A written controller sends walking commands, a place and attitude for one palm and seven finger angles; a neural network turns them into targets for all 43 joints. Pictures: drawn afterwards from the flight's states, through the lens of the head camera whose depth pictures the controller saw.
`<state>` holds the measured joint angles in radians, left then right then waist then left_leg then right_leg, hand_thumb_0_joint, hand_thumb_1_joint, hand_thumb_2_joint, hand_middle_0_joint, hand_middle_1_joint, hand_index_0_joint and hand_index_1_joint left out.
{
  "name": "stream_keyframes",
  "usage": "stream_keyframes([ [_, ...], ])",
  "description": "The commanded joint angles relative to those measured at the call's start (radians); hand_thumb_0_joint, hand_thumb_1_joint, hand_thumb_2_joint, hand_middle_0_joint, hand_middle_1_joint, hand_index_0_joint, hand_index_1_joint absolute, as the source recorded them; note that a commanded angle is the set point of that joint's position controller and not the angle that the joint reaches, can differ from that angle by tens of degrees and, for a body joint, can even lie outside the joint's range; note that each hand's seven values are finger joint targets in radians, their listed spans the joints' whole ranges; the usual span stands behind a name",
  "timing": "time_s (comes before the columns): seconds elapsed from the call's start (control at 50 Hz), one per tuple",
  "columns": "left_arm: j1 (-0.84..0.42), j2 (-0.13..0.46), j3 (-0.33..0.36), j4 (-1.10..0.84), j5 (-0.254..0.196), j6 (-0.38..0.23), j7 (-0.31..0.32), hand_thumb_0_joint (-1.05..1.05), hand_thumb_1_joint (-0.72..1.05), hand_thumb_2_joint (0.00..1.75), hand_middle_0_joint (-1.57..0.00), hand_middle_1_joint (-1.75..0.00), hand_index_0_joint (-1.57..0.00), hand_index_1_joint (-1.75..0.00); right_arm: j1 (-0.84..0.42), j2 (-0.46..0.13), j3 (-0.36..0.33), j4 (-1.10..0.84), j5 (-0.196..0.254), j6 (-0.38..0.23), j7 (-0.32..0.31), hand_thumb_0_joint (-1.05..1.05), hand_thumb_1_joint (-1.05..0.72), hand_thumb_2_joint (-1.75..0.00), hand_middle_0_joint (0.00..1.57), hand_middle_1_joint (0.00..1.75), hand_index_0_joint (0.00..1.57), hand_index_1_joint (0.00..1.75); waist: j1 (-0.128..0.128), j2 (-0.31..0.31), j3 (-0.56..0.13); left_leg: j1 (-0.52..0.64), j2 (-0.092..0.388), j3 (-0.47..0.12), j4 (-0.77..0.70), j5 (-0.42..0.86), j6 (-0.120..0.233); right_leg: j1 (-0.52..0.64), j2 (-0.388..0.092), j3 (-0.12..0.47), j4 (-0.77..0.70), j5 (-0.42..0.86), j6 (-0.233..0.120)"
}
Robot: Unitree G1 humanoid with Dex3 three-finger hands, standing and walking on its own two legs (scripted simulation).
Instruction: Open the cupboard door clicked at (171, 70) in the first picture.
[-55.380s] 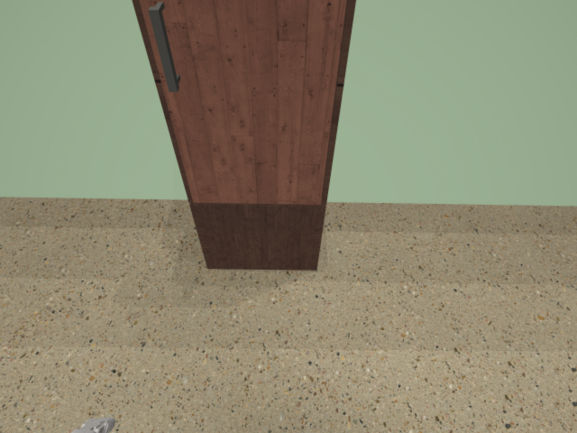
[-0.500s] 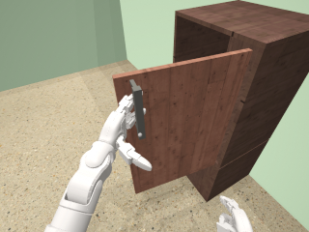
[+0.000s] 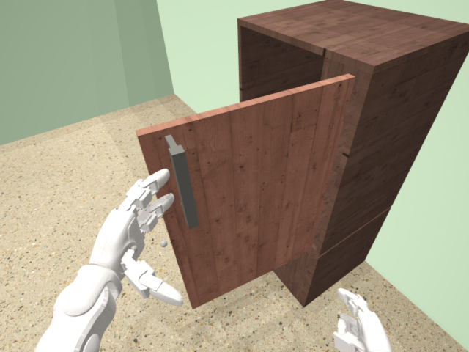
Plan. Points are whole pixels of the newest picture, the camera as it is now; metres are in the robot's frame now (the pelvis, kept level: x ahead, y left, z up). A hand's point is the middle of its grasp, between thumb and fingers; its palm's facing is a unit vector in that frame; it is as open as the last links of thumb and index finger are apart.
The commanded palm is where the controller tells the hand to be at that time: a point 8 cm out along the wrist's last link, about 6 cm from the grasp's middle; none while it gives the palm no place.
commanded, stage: slide the hand sideways off the handle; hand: left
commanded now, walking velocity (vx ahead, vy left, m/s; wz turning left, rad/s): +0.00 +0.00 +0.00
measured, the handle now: (181, 184) +0.34 +0.12 +0.16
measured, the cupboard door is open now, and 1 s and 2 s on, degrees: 83 83 83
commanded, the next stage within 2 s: draw the hand back to the body in 0.48 s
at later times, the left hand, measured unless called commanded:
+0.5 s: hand (118, 260) +0.20 +0.18 +0.15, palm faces -0.07 -0.99 -0.13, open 16.3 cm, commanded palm +0.17 +0.22 +0.16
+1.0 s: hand (95, 263) +0.19 +0.20 +0.15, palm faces -0.07 -0.99 -0.13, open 16.3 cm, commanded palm +0.15 +0.26 +0.16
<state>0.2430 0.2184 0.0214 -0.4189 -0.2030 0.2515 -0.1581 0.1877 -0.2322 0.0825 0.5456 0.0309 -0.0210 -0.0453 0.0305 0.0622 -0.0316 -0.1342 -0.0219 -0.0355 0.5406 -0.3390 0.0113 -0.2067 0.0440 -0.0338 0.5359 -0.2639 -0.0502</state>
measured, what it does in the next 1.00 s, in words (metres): stands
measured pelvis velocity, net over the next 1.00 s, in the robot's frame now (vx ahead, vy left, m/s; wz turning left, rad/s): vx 0.00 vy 0.02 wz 0.02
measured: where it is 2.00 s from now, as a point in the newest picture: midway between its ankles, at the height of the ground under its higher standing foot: outside the picture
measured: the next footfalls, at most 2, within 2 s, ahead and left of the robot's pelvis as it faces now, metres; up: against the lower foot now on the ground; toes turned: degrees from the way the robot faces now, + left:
none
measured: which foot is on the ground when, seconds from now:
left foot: down 0.00-1.00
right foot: down 0.00-1.00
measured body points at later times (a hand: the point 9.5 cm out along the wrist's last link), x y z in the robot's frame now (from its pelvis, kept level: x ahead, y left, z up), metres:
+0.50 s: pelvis +0.00 -0.01 +0.00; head -0.04 -0.03 +0.45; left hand +0.19 +0.23 +0.16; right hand +0.20 -0.22 -0.06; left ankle -0.03 +0.12 -0.73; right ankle +0.02 -0.09 -0.73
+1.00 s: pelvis +0.00 +0.02 +0.00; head -0.04 +0.00 +0.45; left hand +0.19 +0.26 +0.16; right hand +0.20 -0.19 -0.06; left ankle -0.03 +0.12 -0.73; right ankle +0.02 -0.09 -0.73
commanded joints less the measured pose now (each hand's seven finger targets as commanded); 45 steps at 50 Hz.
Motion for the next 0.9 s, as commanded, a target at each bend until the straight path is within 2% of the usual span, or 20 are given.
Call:
stream_keyframes([
  [0.0, -0.161, 0.115, 0.106, -0.266, -0.034, -0.116, -0.034, 0.00, -0.50, 0.30, -0.15, -0.30, -0.15, -0.30, -0.156, -0.096, -0.041, -0.176, 0.006, -0.102, -0.014, 0.00, -0.90, -0.90, 0.20, 0.30, 0.20, 0.30, -0.002, -0.045, -0.098, -0.049, 0.009, 0.010, -0.055, 0.226, 0.026, 0.069, -0.049, 0.025, -0.093, 0.199, 0.024],
  [0.02, -0.155, 0.104, 0.100, -0.273, -0.043, -0.123, -0.048, 0.00, -0.50, 0.30, -0.15, -0.30, -0.15, -0.30, -0.153, -0.097, -0.041, -0.176, 0.005, -0.114, -0.016, 0.00, -0.90, -0.90, 0.20, 0.30, 0.20, 0.30, -0.005, -0.054, -0.109, -0.044, 0.007, 0.007, -0.055, 0.228, 0.029, 0.070, -0.049, 0.024, -0.093, 0.207, 0.028],
  [0.08, -0.113, 0.131, 0.134, -0.265, -0.058, -0.139, -0.081, 0.00, -0.50, 0.30, -0.15, -0.30, -0.15, -0.30, -0.143, -0.103, -0.046, -0.171, 0.008, -0.142, -0.022, 0.00, -0.90, -0.90, 0.20, 0.30, 0.20, 0.30, 0.000, -0.063, -0.108, -0.056, 0.006, 0.007, -0.044, 0.229, 0.030, 0.072, -0.053, 0.032, -0.094, 0.215, 0.034],
  [0.1, -0.086, 0.145, 0.145, -0.260, -0.061, -0.143, -0.086, 0.00, -0.50, 0.30, -0.15, -0.30, -0.15, -0.30, -0.139, -0.108, -0.047, -0.167, 0.009, -0.151, -0.021, 0.00, -0.90, -0.90, 0.20, 0.30, 0.20, 0.30, 0.003, -0.031, -0.100, -0.052, 0.006, 0.008, -0.038, 0.235, 0.029, 0.068, -0.055, 0.030, -0.089, 0.220, 0.029],
  [0.16, -0.054, 0.143, 0.164, -0.237, -0.076, -0.149, -0.107, 0.00, -0.50, 0.30, -0.15, -0.30, -0.15, -0.30, -0.136, -0.108, -0.046, -0.165, 0.009, -0.170, -0.022, 0.00, -0.90, -0.90, 0.20, 0.30, 0.20, 0.30, 0.006, -0.086, -0.090, -0.074, 0.007, 0.007, -0.038, 0.226, 0.031, 0.065, -0.054, 0.029, -0.090, 0.213, 0.038],
  [0.22, -0.056, 0.178, 0.209, -0.242, -0.086, -0.163, -0.108, 0.00, -0.50, 0.30, -0.15, -0.30, -0.15, -0.30, -0.138, -0.112, -0.048, -0.161, 0.009, -0.187, -0.023, 0.00, -0.90, -0.90, 0.20, 0.30, 0.20, 0.30, 0.012, -0.061, -0.083, -0.079, 0.007, 0.005, -0.035, 0.212, 0.031, 0.058, -0.059, 0.037, -0.095, 0.183, 0.036],
  [0.28, -0.039, 0.216, 0.268, -0.215, -0.099, -0.172, -0.120, 0.00, -0.50, 0.30, -0.15, -0.30, -0.15, -0.30, -0.133, -0.115, -0.050, -0.155, 0.011, -0.198, -0.028, 0.00, -0.90, -0.90, 0.20, 0.30, 0.20, 0.30, 0.016, -0.090, -0.087, -0.089, 0.009, 0.005, -0.031, 0.219, 0.031, 0.068, -0.058, 0.045, -0.099, 0.187, 0.040],
  [0.32, -0.038, 0.213, 0.269, -0.220, -0.110, -0.179, -0.133, 0.00, -0.50, 0.30, -0.15, -0.30, -0.15, -0.30, -0.138, -0.116, -0.048, -0.155, 0.013, -0.211, -0.029, 0.00, -0.90, -0.90, 0.20, 0.30, 0.20, 0.30, 0.015, -0.039, -0.089, -0.083, 0.007, 0.008, -0.028, 0.205, 0.029, 0.061, -0.062, 0.048, -0.104, 0.162, 0.040],
  [0.36, -0.049, 0.227, 0.290, -0.186, -0.123, -0.184, -0.147, 0.00, -0.50, 0.30, -0.15, -0.30, -0.15, -0.30, -0.133, -0.121, -0.049, -0.149, 0.016, -0.222, -0.034, 0.00, -0.90, -0.90, 0.20, 0.30, 0.20, 0.30, 0.011, -0.062, -0.070, -0.094, 0.009, 0.005, -0.025, 0.189, 0.030, 0.049, -0.061, 0.056, -0.116, 0.133, 0.044],
  [0.42, -0.072, 0.241, 0.300, -0.176, -0.134, -0.190, -0.167, 0.00, -0.50, 0.30, -0.15, -0.30, -0.15, -0.30, -0.137, -0.129, -0.048, -0.145, 0.021, -0.243, -0.038, 0.00, -0.90, -0.90, 0.20, 0.30, 0.20, 0.30, 0.007, -0.037, -0.054, -0.097, 0.011, 0.001, -0.025, 0.155, 0.029, 0.029, -0.064, 0.062, -0.131, 0.062, 0.044],
  [0.48, -0.089, 0.207, 0.256, -0.169, -0.140, -0.194, -0.189, 0.00, -0.50, 0.30, -0.15, -0.30, -0.15, -0.30, -0.136, -0.133, -0.047, -0.146, 0.025, -0.269, -0.042, 0.00, -0.90, -0.90, 0.20, 0.30, 0.20, 0.30, 0.001, -0.045, -0.050, -0.096, 0.010, -0.003, -0.023, 0.141, 0.032, 0.014, -0.062, 0.057, -0.132, 0.036, 0.047],
  [0.5, -0.099, 0.224, 0.264, -0.176, -0.138, -0.198, -0.185, 0.00, -0.50, 0.30, -0.15, -0.30, -0.15, -0.30, -0.138, -0.137, -0.051, -0.141, 0.026, -0.280, -0.043, 0.00, -0.90, -0.90, 0.20, 0.30, 0.20, 0.30, -0.001, -0.035, -0.053, -0.093, 0.011, -0.004, -0.012, 0.137, 0.031, 0.011, -0.065, 0.066, -0.134, 0.026, 0.045],
  [0.54, -0.112, 0.218, 0.261, -0.146, -0.134, -0.192, -0.182, 0.00, -0.50, 0.30, -0.15, -0.30, -0.15, -0.30, -0.133, -0.136, -0.048, -0.137, 0.025, -0.290, -0.045, 0.00, -0.90, -0.90, 0.20, 0.30, 0.20, 0.30, 0.000, -0.067, -0.045, -0.104, 0.013, -0.013, -0.027, 0.117, 0.032, 0.002, -0.061, 0.049, -0.130, -0.004, 0.046],
  [0.58, -0.110, 0.235, 0.282, -0.154, -0.127, -0.193, -0.176, 0.00, -0.50, 0.30, -0.15, -0.30, -0.15, -0.30, -0.133, -0.134, -0.049, -0.137, 0.022, -0.300, -0.045, 0.00, -0.90, -0.90, 0.20, 0.30, 0.20, 0.30, 0.011, -0.056, -0.057, -0.104, 0.010, -0.015, -0.033, 0.121, 0.032, 0.010, -0.059, 0.043, -0.123, 0.002, 0.044],
  [0.6, -0.086, 0.275, 0.317, -0.152, -0.121, -0.195, -0.167, 0.00, -0.50, 0.30, -0.15, -0.30, -0.15, -0.30, -0.136, -0.138, -0.049, -0.129, 0.020, -0.304, -0.043, 0.00, -0.90, -0.90, 0.20, 0.30, 0.20, 0.30, 0.021, -0.030, -0.062, -0.104, 0.012, -0.015, -0.032, 0.135, 0.028, 0.021, -0.060, 0.043, -0.116, 0.020, 0.036],
  [0.62, -0.072, 0.261, 0.318, -0.168, -0.120, -0.193, -0.163, 0.00, -0.50, 0.30, -0.15, -0.30, -0.15, -0.30, -0.139, -0.130, -0.047, -0.137, 0.021, -0.301, -0.040, 0.00, -0.90, -0.90, 0.20, 0.30, 0.20, 0.30, 0.027, -0.004, -0.075, -0.104, 0.010, -0.012, -0.043, 0.139, 0.027, 0.032, -0.061, 0.033, -0.108, 0.032, 0.035],
  [0.66, -0.071, 0.236, 0.297, -0.183, -0.119, -0.191, -0.161, 0.00, -0.50, 0.30, -0.15, -0.30, -0.15, -0.30, -0.137, -0.127, -0.045, -0.141, 0.022, -0.300, -0.037, 0.00, -0.90, -0.90, 0.20, 0.30, 0.20, 0.30, 0.022, -0.013, -0.072, -0.098, 0.010, -0.017, -0.054, 0.162, 0.024, 0.036, -0.052, 0.007, -0.092, 0.083, 0.034],
  [0.7, -0.058, 0.253, 0.309, -0.192, -0.118, -0.188, -0.158, 0.00, -0.50, 0.30, -0.15, -0.30, -0.15, -0.30, -0.138, -0.131, -0.047, -0.140, 0.021, -0.305, -0.035, 0.00, -0.90, -0.90, 0.20, 0.30, 0.20, 0.30, 0.024, -0.018, -0.082, -0.093, 0.012, -0.017, -0.051, 0.181, 0.023, 0.043, -0.049, 0.005, -0.086, 0.111, 0.031],
  [0.74, -0.019, 0.225, 0.294, -0.198, -0.124, -0.183, -0.164, 0.00, -0.50, 0.30, -0.15, -0.30, -0.15, -0.30, -0.135, -0.128, -0.046, -0.146, 0.024, -0.306, -0.031, 0.00, -0.90, -0.90, 0.20, 0.30, 0.20, 0.30, 0.023, -0.020, -0.075, -0.088, 0.012, -0.018, -0.058, 0.188, 0.021, 0.035, -0.044, -0.007, -0.081, 0.127, 0.032],
  [0.88, -0.050, 0.245, 0.313, -0.196, -0.122, -0.167, -0.171, 0.00, -0.50, 0.30, -0.15, -0.30, -0.15, -0.30, -0.135, -0.134, -0.045, -0.140, 0.028, -0.306, -0.034, 0.00, -0.90, -0.90, 0.20, 0.30, 0.20, 0.30, 0.015, -0.023, -0.047, -0.094, 0.016, -0.027, -0.074, 0.140, 0.019, 0.006, -0.037, -0.012, -0.092, 0.063, 0.034],
])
